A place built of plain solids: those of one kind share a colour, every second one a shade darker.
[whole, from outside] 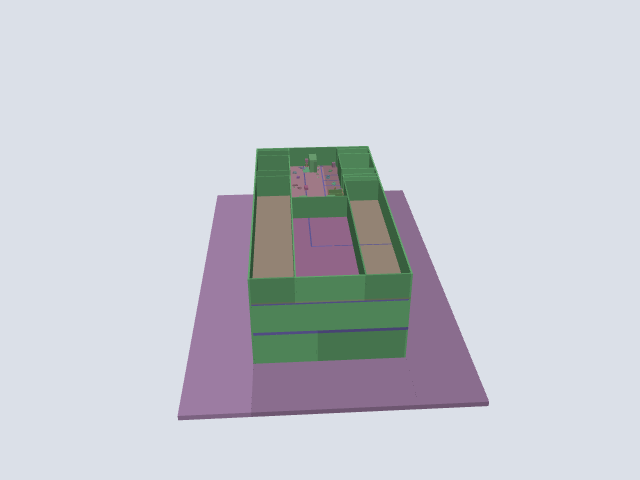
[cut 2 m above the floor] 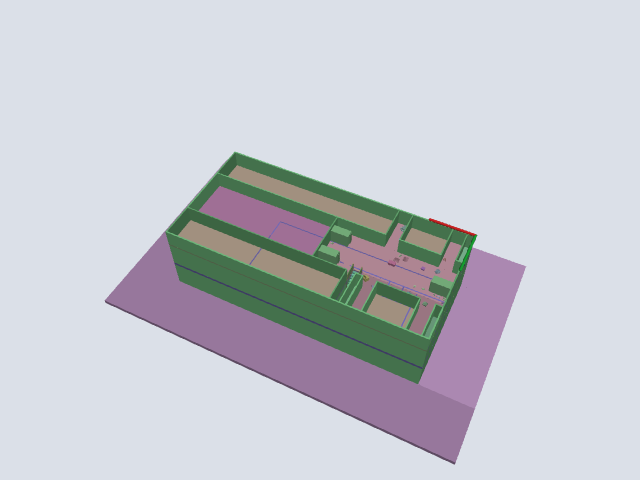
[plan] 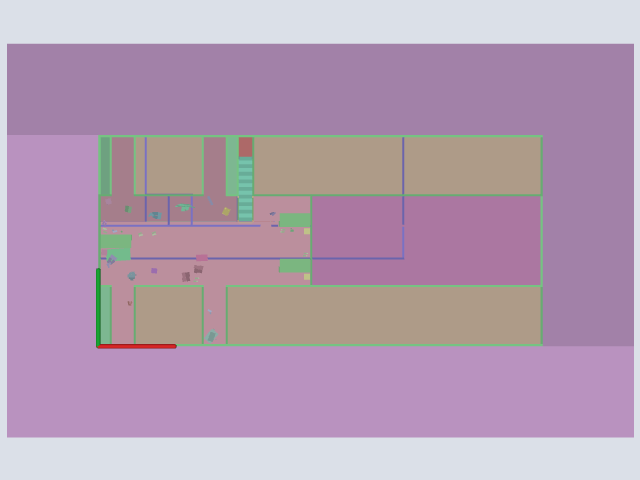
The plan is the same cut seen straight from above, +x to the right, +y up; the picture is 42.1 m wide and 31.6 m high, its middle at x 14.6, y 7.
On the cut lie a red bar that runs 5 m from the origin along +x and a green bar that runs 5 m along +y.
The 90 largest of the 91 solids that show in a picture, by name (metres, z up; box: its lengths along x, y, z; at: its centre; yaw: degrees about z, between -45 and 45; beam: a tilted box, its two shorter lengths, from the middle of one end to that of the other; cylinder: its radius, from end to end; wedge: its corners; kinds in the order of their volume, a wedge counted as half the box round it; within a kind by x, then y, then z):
{
 "under_1": {"box": [6.0, 13.92, 0.5], "at": [-3.0, 6.96, -0.33]},
 "under_2": {"box": [41.27, 6.0, 0.5], "at": [14.63, -3.0, -0.33]},
 "under_3": {"box": [41.27, 6.0, 0.5], "at": [14.63, 16.92, -0.33]},
 "under_4": {"box": [6.0, 13.92, 0.5], "at": [32.27, 6.96, -0.33]},
 "wall_1": {"box": [0.16, 3.75, 2.44], "at": [0.08, 2.04, 7.85]},
 "wall_2": {"box": [0.16, 5.56, 6.63], "at": [0.08, 2.94, 3.02]},
 "wall_3": {"box": [0.16, 2.03, 6.63], "at": [0.08, 6.87, 3.02]},
 "wall_4": {"box": [0.16, 5.84, 2.44], "at": [0.08, 6.96, 7.85]},
 "wall_5": {"box": [0.16, 5.75, 6.63], "at": [0.08, 10.88, 3.02]},
 "wall_6": {"box": [0.16, 3.75, 2.44], "at": [0.08, 11.88, 7.85]},
 "wall_7": {"box": [0.89, 0.13, 2.44], "at": [0.44, 3.98, 7.85]},
 "wall_8": {"box": [0.89, 0.13, 2.44], "at": [0.44, 9.95, 7.85]},
 "wall_9": {"box": [0.13, 3.75, 2.44], "at": [0.82, 2.04, 7.85]},
 "wall_10": {"box": [0.13, 3.75, 2.44], "at": [0.82, 11.88, 7.85]},
 "wall_11": {"box": [0.13, 3.75, 2.44], "at": [2.4, 2.04, 7.85]},
 "wall_12": {"box": [0.13, 3.75, 2.44], "at": [2.4, 11.88, 7.85]},
 "wall_13": {"box": [4.61, 0.13, 2.44], "at": [4.64, 3.98, 7.85]},
 "wall_14": {"box": [4.61, 0.13, 2.44], "at": [4.64, 9.95, 7.85]},
 "wall_15": {"box": [0.13, 3.75, 2.44], "at": [6.88, 2.04, 7.85]},
 "wall_16": {"box": [0.13, 3.75, 2.44], "at": [6.88, 11.88, 7.85]},
 "wall_17": {"box": [0.13, 3.75, 2.44], "at": [8.46, 2.04, 7.85]},
 "wall_18": {"box": [0.13, 3.75, 2.44], "at": [8.46, 11.88, 7.85]},
 "wall_19": {"box": [0.86, 0.13, 2.44], "at": [8.82, 9.95, 7.85]},
 "wall_20": {"box": [0.13, 3.75, 2.44], "at": [9.19, 11.88, 7.85]},
 "wall_21": {"box": [0.13, 4.25, 2.91], "at": [10.21, 10.34, 4.88]},
 "wall_22": {"box": [0.13, 3.75, 2.44], "at": [10.21, 11.88, 7.85]},
 "wall_23": {"box": [0.13, 5.84, 2.44], "at": [14.03, 6.96, 7.85]},
 "wall_24": {"box": [29.27, 0.16, 9.37], "at": [14.63, 0.08, 4.39]},
 "wall_25": {"box": [29.27, 0.16, 9.37], "at": [14.63, 13.84, 4.39]},
 "wall_26": {"box": [20.88, 0.13, 2.44], "at": [18.83, 3.98, 7.85]},
 "wall_27": {"box": [19.13, 0.13, 2.44], "at": [19.7, 9.95, 7.85]},
 "wall_28": {"box": [8.0, 0.13, 3.42], "at": [25.27, 5.79, 1.41]},
 "wall_29": {"box": [0.16, 3.75, 2.44], "at": [29.19, 2.04, 7.85]},
 "wall_30": {"box": [0.16, 5.56, 3.42], "at": [29.19, 2.94, 1.41]},
 "wall_31": {"box": [0.16, 13.6, 2.91], "at": [29.19, 6.96, 4.88]},
 "wall_32": {"box": [0.16, 5.84, 2.44], "at": [29.19, 6.96, 7.85]},
 "wall_33": {"box": [0.16, 7.91, 3.42], "at": [29.19, 9.8, 1.41]},
 "wall_34": {"box": [0.16, 3.75, 2.44], "at": [29.19, 11.88, 7.85]},
 "stair_attic_1": {"box": [0.89, 0.28, 3.19], "at": [9.7, 8.35, 4.86]},
 "stair_attic_2": {"box": [0.89, 0.78, 2.83], "at": [9.7, 8.6, 4.68]},
 "stair_attic_3": {"box": [0.89, 1.03, 2.66], "at": [9.7, 8.72, 4.59]},
 "stair_attic_4": {"box": [0.89, 1.28, 2.48], "at": [9.7, 8.85, 4.5]},
 "stair_attic_5": {"box": [0.89, 1.53, 2.3], "at": [9.7, 8.97, 4.41]},
 "stair_attic_6": {"box": [0.89, 2.03, 1.94], "at": [9.7, 9.22, 4.23]},
 "stair_attic_7": {"box": [0.89, 2.28, 1.76], "at": [9.7, 9.35, 4.14]},
 "stair_attic_8": {"box": [0.89, 2.53, 1.59], "at": [9.7, 9.47, 4.05]},
 "stair_attic_9": {"box": [0.89, 2.78, 1.41], "at": [9.7, 9.6, 3.96]},
 "stair_attic_10": {"box": [0.89, 3.28, 1.05], "at": [9.7, 9.85, 3.79]},
 "stair_attic_11": {"box": [0.89, 3.53, 0.87], "at": [9.7, 9.97, 3.7]},
 "stair_attic_12": {"box": [0.89, 3.78, 0.69], "at": [9.7, 10.1, 3.61]},
 "stair_attic_13": {"box": [0.89, 4.03, 0.52], "at": [9.7, 10.22, 3.52]},
 "upper_floor_eaves_1": {"box": [4.35, 3.75, 0.16], "at": [4.64, 2.04, 6.55]},
 "upper_floor_eaves_2": {"box": [4.35, 3.75, 0.16], "at": [4.64, 11.88, 6.55]},
 "upper_floor_eaves_3": {"box": [20.59, 3.75, 0.16], "at": [18.82, 2.04, 6.55]},
 "upper_floor_eaves_4": {"box": [18.84, 3.75, 0.16], "at": [19.69, 11.88, 6.55]},
 "upper_floor_sleeping_attic_1": {"box": [1.45, 3.88, 0.16], "at": [1.61, 2.1, 6.55]},
 "upper_floor_sleeping_attic_2": {"box": [1.45, 3.88, 0.16], "at": [1.61, 11.82, 6.55]},
 "upper_floor_sleeping_attic_3": {"box": [9.09, 1.67, 0.16], "at": [4.71, 9.04, 6.55]},
 "upper_floor_sleeping_attic_4": {"box": [13.8, 4.17, 0.16], "at": [7.06, 6.12, 6.55]},
 "upper_floor_sleeping_attic_5": {"box": [1.45, 3.88, 0.16], "at": [7.67, 2.1, 6.55]},
 "upper_floor_sleeping_attic_6": {"box": [1.45, 3.88, 0.16], "at": [7.67, 11.82, 6.55]},
 "upper_floor_sleeping_attic_7": {"box": [3.82, 1.67, 0.16], "at": [12.05, 9.04, 6.55]},
 "upper_floor_attic_1": {"box": [15.02, 5.84, 0.16], "at": [21.6, 6.96, 6.55]},
 "bunk_1": {"box": [2.0, 0.91, 1.62], "at": [1.17, 6.91, 7.44]},
 "bunk_2": {"box": [2.0, 0.91, 1.62], "at": [12.95, 5.32, 7.44]},
 "bunk_3": {"box": [2.0, 0.91, 1.62], "at": [12.95, 8.31, 7.44]},
 "wall_band_1": {"box": [0.13, 1.9, 0.31], "at": [3.12, 8.96, 6.48]},
 "wall_band_2": {"box": [0.13, 3.72, 0.31], "at": [3.12, 11.9, 6.48]},
 "wall_band_3": {"box": [0.13, 1.9, 0.31], "at": [4.64, 8.96, 6.48]},
 "wall_band_4": {"box": [10.69, 0.13, 0.31], "at": [5.34, 7.95, 6.48]},
 "wall_band_5": {"box": [0.13, 1.9, 0.31], "at": [6.16, 8.96, 6.48]},
 "wall_band_6": {"box": [20.15, 0.13, 0.31], "at": [10.07, 5.79, 6.48]},
 "wall_band_7": {"box": [29.27, 0.16, 0.31], "at": [14.63, 13.84, 3.27]},
 "wall_band_8": {"box": [0.13, 2.03, 0.31], "at": [20.09, 6.87, 6.48]},
 "wall_band_9": {"box": [0.13, 5.75, 0.31], "at": [20.09, 10.88, 6.48]},
 "wall_band_10": {"box": [0.16, 5.56, 0.31], "at": [29.19, 2.94, 3.27]},
 "wall_band_11": {"box": [0.16, 13.6, 0.31], "at": [29.19, 6.96, 6.48]},
 "wall_band_12": {"box": [0.16, 7.91, 0.31], "at": [29.19, 9.8, 3.27]},
 "wall_foot_1": {"box": [29.27, 0.16, 0.17], "at": [14.63, 13.84, 6.56]},
 "wall_foot_2": {"box": [0.16, 3.75, 0.17], "at": [29.19, 2.04, 6.56]},
 "wall_foot_3": {"box": [0.16, 5.84, 0.17], "at": [29.19, 6.96, 6.56]},
 "wall_foot_4": {"box": [0.16, 3.75, 0.17], "at": [29.19, 11.88, 6.56]},
 "upper_floor_shut_1": {"box": [0.6, 3.75, 0.16], "at": [0.46, 2.04, 6.55]},
 "upper_floor_shut_2": {"box": [0.6, 3.75, 0.16], "at": [0.46, 11.88, 6.55]},
 "upper_floor_shut_3": {"box": [0.6, 3.75, 0.16], "at": [8.82, 11.88, 6.55]},
 "upper_floor_attic_way_1": {"box": [2.42, 1.3, 0.16], "at": [10.46, 13.11, 3.34]},
 "stair_attic_guard_1": {"box": [0.08, 1.67, 0.93], "at": [9.21, 9.04, 7.1]},
 "rug_1": {"box": [1.6, 0.8, 0.08], "at": [1.32, 6.03, 6.6], "yaw": 3.3},
 "trunk_1": {"box": [0.76, 0.43, 0.31], "at": [6.83, 5.83, 6.79], "yaw": 1.8},
 "clothes_pile_1": {"box": [0.36, 0.6, 0.18], "at": [7.47, 0.62, 6.72], "yaw": -20.7}
}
